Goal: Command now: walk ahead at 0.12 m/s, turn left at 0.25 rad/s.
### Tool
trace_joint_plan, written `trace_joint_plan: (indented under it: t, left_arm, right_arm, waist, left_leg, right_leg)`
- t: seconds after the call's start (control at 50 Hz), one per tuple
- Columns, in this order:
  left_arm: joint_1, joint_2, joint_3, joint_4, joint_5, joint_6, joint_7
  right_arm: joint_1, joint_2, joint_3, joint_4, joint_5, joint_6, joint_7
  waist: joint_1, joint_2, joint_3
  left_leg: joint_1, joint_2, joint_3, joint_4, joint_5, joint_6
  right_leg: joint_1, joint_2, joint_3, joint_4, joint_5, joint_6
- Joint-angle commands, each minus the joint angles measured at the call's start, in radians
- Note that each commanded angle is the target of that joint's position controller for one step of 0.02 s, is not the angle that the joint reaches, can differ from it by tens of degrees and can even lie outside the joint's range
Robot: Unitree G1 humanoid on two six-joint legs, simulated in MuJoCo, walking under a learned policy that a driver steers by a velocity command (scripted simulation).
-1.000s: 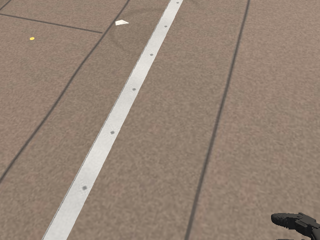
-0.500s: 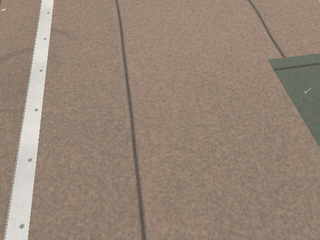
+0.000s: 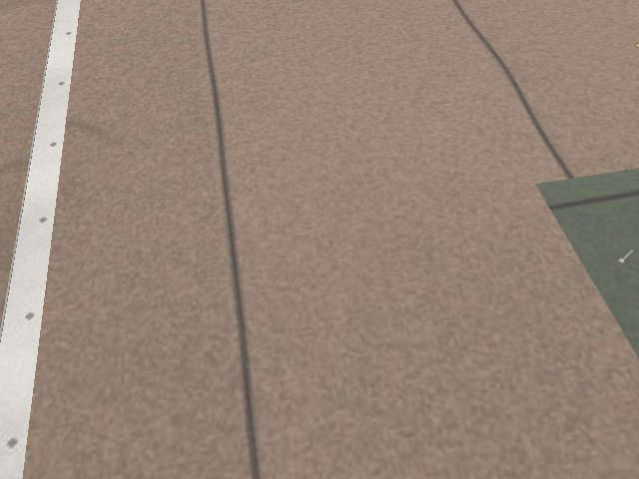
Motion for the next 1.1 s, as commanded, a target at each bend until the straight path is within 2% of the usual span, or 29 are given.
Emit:
trace_joint_plan:
  t: [0.02, 0.04, 0.06, 0.08, 0.1, 0.12, 0.14, 0.16, 0.22, 0.36, 0.42, 0.44, 0.46, 0.48, 0.5, 0.54, 0.64, 0.74, 0.8, 0.82, 0.84, 0.86, 0.88, 0.9, 0.92, 0.96, 0.98, 1.04, 1.1]
  left_arm:
    - [-0.025, 0.166, 0.047, -0.034, -0.018, 0.012, 0.02]
    - [-0.002, 0.163, 0.048, -0.038, -0.013, 0.017, 0.029]
    - [0.042, 0.145, 0.041, -0.066, 0.013, 0.01, 0.031]
    - [0.079, 0.091, 0.022, -0.074, 0.019, 0.01, 0.023]
    - [0.064, 0.137, 0.027, -0.062, -0.001, 0.017, 0.01]
    - [0.01, 0.142, 0.032, -0.073, -0.021, 0.029, 0.008]
    - [-0.023, 0.138, 0.033, -0.074, -0.019, 0.042, 0.011]
    - [-0.047, 0.141, 0.038, -0.082, -0.011, 0.053, 0.019]
    - [-0.031, 0.096, 0.03, -0.08, -0.011, 0.056, 0.026]
    - [-0.037, 0.109, 0.038, -0.076, -0.018, 0.028, 0.016]
    - [0.027, 0.124, 0.053, -0.056, -0.017, 0.011, 0.006]
    - [0.058, 0.192, 0.07, -0.061, 0.001, 0.012, 0.012]
    - [0.034, 0.268, 0.088, -0.058, 0.032, 0.021, 0.014]
    - [-0.028, 0.219, 0.074, -0.095, 0.049, 0.014, 0.016]
    - [-0.086, 0.167, 0.059, -0.116, 0.036, 0.011, 0.024]
    - [-0.126, 0.134, 0.05, -0.125, 0.0, 0.011, 0.03]
    - [-0.014, 0.153, 0.053, -0.094, 0.002, 0.034, 0.04]
    - [-0.03, 0.2, 0.067, -0.084, -0.018, 0.042, 0.018]
    - [-0.044, 0.184, 0.058, -0.063, -0.042, 0.042, 0.012]
    - [0.005, 0.16, 0.048, -0.038, -0.042, 0.035, 0.009]
    - [0.029, 0.106, 0.029, -0.043, -0.003, 0.022, 0.001]
    - [0.033, 0.053, 0.01, -0.061, 0.017, 0.011, -0.004]
    - [-0.029, 0.095, 0.015, -0.056, 0.014, 0.015, 0.0]
    - [-0.031, 0.099, 0.016, -0.047, 0.002, 0.017, -0.004]
    - [-0.033, 0.094, 0.013, -0.031, 0.0, 0.02, -0.002]
    - [-0.042, 0.142, 0.019, -0.031, 0.001, 0.031, 0.0]
    - [-0.044, 0.18, 0.03, -0.024, -0.011, 0.032, -0.002]
    - [-0.047, 0.159, 0.033, -0.031, -0.024, 0.035, 0.003]
    - [-0.036, 0.138, 0.041, -0.041, -0.027, 0.054, 0.001]
  right_arm:
    - [0.031, -0.152, -0.05, -0.073, -0.008, -0.016, 0.01]
    - [0.093, -0.199, -0.068, -0.066, -0.012, -0.017, 0.006]
    - [0.133, -0.271, -0.084, -0.079, -0.017, -0.014, -0.001]
    - [0.174, -0.25, -0.076, -0.079, -0.027, -0.001, -0.008]
    - [0.163, -0.187, -0.06, -0.094, -0.014, 0.01, -0.012]
    - [0.096, -0.17, -0.058, -0.116, -0.001, 0.021, -0.019]
    - [0.056, -0.153, -0.052, -0.128, 0.011, 0.036, -0.025]
    - [0.026, -0.151, -0.05, -0.138, 0.013, 0.049, -0.033]
    - [0.008, -0.175, -0.065, -0.155, -0.006, 0.077, -0.048]
    - [0.009, -0.198, -0.084, -0.179, 0.009, 0.104, -0.065]
    - [0.0, -0.179, -0.08, -0.186, 0.021, 0.12, -0.07]
    - [0.022, -0.138, -0.067, -0.192, 0.017, 0.12, -0.069]
    - [-0.01, -0.117, -0.065, -0.233, 0.021, 0.11, -0.065]
    - [0.032, -0.184, -0.086, -0.213, 0.001, 0.098, -0.061]
    - [0.069, -0.213, -0.101, -0.181, 0.01, 0.1, -0.057]
    - [0.107, -0.178, -0.098, -0.143, 0.01, 0.121, -0.064]
    - [-0.013, -0.099, -0.063, -0.205, 0.022, 0.123, -0.056]
    - [-0.017, -0.094, -0.048, -0.213, 0.014, 0.122, -0.042]
    - [0.054, -0.087, -0.049, -0.174, 0.01, 0.12, -0.036]
    - [0.059, -0.111, -0.051, -0.173, 0.006, 0.12, -0.039]
    - [0.083, -0.17, -0.059, -0.182, -0.001, 0.121, -0.049]
    - [0.012, -0.192, -0.056, -0.189, -0.021, 0.121, -0.051]
    - [-0.014, -0.093, -0.032, -0.191, -0.03, 0.108, -0.044]
    - [-0.04, -0.056, -0.017, -0.173, -0.038, 0.095, -0.039]
    - [-0.053, -0.07, -0.023, -0.162, -0.036, 0.086, -0.039]
    - [-0.05, -0.095, -0.029, -0.147, -0.026, 0.076, -0.042]
    - [-0.029, -0.115, -0.036, -0.148, -0.025, 0.082, -0.047]
    - [0.016, -0.164, -0.059, -0.13, -0.013, 0.094, -0.067]
    - [0.01, -0.155, -0.064, -0.139, -0.016, 0.099, -0.08]
  waist:
    - [-0.045, -0.122, -0.07]
    - [-0.063, -0.064, -0.12]
    - [-0.037, 0.09, -0.211]
    - [-0.042, 0.235, -0.308]
    - [-0.061, 0.119, -0.355]
    - [-0.056, 0.058, -0.263]
    - [-0.048, -0.015, -0.19]
    - [-0.036, -0.027, -0.137]
    - [-0.018, 0.078, -0.118]
    - [-0.043, 0.106, -0.157]
    - [-0.006, 0.093, -0.139]
    - [-0.012, -0.023, -0.144]
    - [-0.038, -0.335, -0.07]
    - [-0.042, -0.306, -0.076]
    - [-0.068, -0.222, -0.077]
    - [-0.071, -0.165, -0.061]
    - [0.012, -0.212, -0.071]
    - [0.017, -0.256, -0.099]
    - [-0.031, -0.233, -0.088]
    - [-0.029, -0.195, -0.096]
    - [-0.007, -0.032, -0.166]
    - [0.034, 0.176, -0.153]
    - [-0.016, 0.112, -0.149]
    - [0.003, 0.099, -0.128]
    - [0.005, 0.092, -0.12]
    - [-0.007, 0.091, -0.063]
    - [-0.027, 0.039, -0.027]
    - [-0.039, 0.046, -0.023]
    - [-0.057, 0.111, -0.035]
  left_leg:
    - [0.102, -0.033, 0.026, -0.077, -0.053, 0.05]
    - [0.229, -0.011, -0.027, -0.115, 0.22, 0.087]
    - [0.446, 0.135, -0.241, -0.088, 0.598, 0.195]
    - [0.662, 0.315, -0.545, -0.149, 0.698, 0.378]
    - [0.648, 0.299, -0.568, -0.182, 0.446, 0.362]
    - [0.563, 0.261, -0.496, -0.2, 0.252, 0.324]
    - [0.456, 0.225, -0.44, -0.237, 0.098, 0.284]
    - [0.357, 0.199, -0.413, -0.269, -0.028, 0.256]
    - [0.244, 0.101, -0.343, -0.303, -0.126, 0.218]
    - [0.256, 0.092, -0.429, -0.274, -0.235, 0.195]
    - [0.19, 0.032, -0.419, -0.205, -0.289, 0.132]
    - [0.091, -0.031, -0.346, -0.061, -0.425, 0.079]
    - [-0.088, -0.19, -0.116, 0.16, -0.555, 0.025]
    - [-0.082, -0.13, -0.141, 0.404, -0.589, -0.013]
    - [-0.074, -0.119, -0.146, 0.508, -0.534, -0.026]
    - [-0.108, -0.104, -0.122, 0.616, -0.437, -0.063]
    - [-0.106, -0.068, -0.055, 0.463, -0.397, -0.111]
    - [0.132, -0.052, 0.023, 0.16, -0.432, -0.084]
    - [0.312, -0.072, 0.058, -0.191, -0.188, -0.025]
    - [0.427, -0.045, 0.01, -0.276, -0.062, 0.007]
    - [0.591, 0.111, -0.173, -0.242, 0.213, 0.048]
    - [0.532, 0.247, -0.288, -0.196, 0.328, 0.184]
    - [0.467, 0.235, -0.266, -0.216, 0.198, 0.235]
    - [0.44, 0.185, -0.21, -0.219, 0.099, 0.194]
    - [0.43, 0.126, -0.154, -0.208, -0.005, 0.138]
    - [0.391, 0.084, -0.111, -0.208, -0.088, 0.078]
    - [0.386, 0.068, -0.096, -0.211, -0.11, 0.068]
    - [0.428, 0.148, -0.131, -0.208, -0.028, 0.126]
    - [0.429, 0.293, -0.217, -0.24, 0.111, 0.248]
  right_leg:
    - [0.041, -0.293, 0.06, 0.156, 0.799, -0.072]
    - [0.004, -0.231, 0.023, 0.301, 0.757, -0.021]
    - [-0.174, -0.108, -0.032, 0.57, 0.429, 0.051]
    - [-0.456, 0.035, -0.003, 0.843, -0.326, 0.113]
    - [-0.486, -0.021, 0.118, 0.929, -0.347, 0.107]
    - [-0.536, -0.055, 0.118, 0.958, -0.289, 0.112]
    - [-0.548, -0.084, 0.105, 0.908, -0.243, 0.116]
    - [-0.524, -0.109, 0.101, 0.823, -0.199, 0.12]
    - [-0.396, -0.081, 0.055, 0.576, -0.137, 0.141]
    - [-0.286, -0.07, 0.074, 0.305, -0.022, 0.141]
    - [-0.131, -0.097, 0.062, 0.056, 0.101, 0.094]
    - [-0.044, -0.274, 0.212, -0.025, 0.067, 0.03]
    - [-0.088, -0.449, 0.464, -0.116, 0.13, -0.111]
    - [-0.131, -0.52, 0.512, -0.112, 0.225, -0.178]
    - [-0.137, -0.475, 0.412, -0.081, 0.282, -0.153]
    - [-0.093, -0.387, 0.257, -0.039, 0.337, -0.091]
    - [0.027, -0.366, 0.146, -0.019, 0.482, -0.132]
    - [-0.016, -0.391, 0.12, 0.007, 0.539, -0.146]
    - [-0.062, -0.364, 0.099, 0.073, 0.515, -0.102]
    - [-0.126, -0.339, 0.08, 0.096, 0.433, -0.041]
    - [-0.234, -0.27, 0.011, 0.221, 0.207, 0.047]
    - [-0.317, -0.19, -0.046, 0.23, -0.11, 0.119]
    - [-0.273, -0.204, -0.003, 0.25, -0.165, 0.147]
    - [-0.237, -0.208, 0.002, 0.194, -0.081, 0.145]
    - [-0.2, -0.203, -0.003, 0.131, 0.056, 0.144]
    - [-0.187, -0.208, 0.016, 0.099, 0.207, 0.139]
    - [-0.222, -0.194, 0.012, 0.128, 0.208, 0.123]
    - [-0.3, -0.165, -0.006, 0.225, 0.138, 0.119]
    - [-0.407, -0.166, -0.006, 0.524, -0.24, 0.128]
